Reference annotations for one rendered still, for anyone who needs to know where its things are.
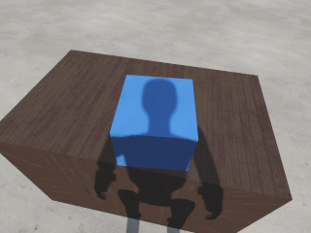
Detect pedestal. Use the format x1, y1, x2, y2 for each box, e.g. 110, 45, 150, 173
0, 50, 293, 233

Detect carton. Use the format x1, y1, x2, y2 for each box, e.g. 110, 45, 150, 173
110, 75, 198, 171

